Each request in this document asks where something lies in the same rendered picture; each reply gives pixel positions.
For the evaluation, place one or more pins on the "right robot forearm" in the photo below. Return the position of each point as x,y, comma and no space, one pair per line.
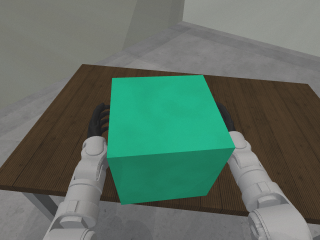
258,190

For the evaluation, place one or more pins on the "table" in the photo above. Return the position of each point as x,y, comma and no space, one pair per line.
280,120

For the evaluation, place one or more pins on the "left robot forearm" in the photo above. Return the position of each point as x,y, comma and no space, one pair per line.
80,208

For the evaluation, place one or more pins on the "robot right hand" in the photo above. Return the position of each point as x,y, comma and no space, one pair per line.
226,117

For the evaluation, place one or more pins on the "carton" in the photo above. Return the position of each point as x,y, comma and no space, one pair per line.
166,138

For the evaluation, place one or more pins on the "robot right upper arm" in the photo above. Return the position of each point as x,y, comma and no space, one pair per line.
278,222

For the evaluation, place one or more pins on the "robot left upper arm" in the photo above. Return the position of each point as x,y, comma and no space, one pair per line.
71,234

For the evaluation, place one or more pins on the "robot left hand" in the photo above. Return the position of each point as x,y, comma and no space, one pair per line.
95,124

